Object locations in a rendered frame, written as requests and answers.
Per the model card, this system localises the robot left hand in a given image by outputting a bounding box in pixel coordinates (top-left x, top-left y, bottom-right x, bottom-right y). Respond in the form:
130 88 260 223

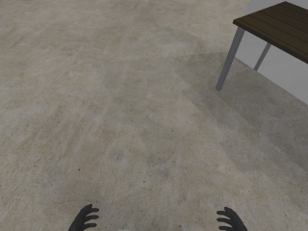
68 204 99 231

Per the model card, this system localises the robot right hand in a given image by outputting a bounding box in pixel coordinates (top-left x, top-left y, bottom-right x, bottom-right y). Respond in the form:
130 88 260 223
217 207 247 231

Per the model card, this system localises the table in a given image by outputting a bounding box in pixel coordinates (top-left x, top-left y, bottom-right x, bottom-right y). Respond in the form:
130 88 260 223
216 1 308 91

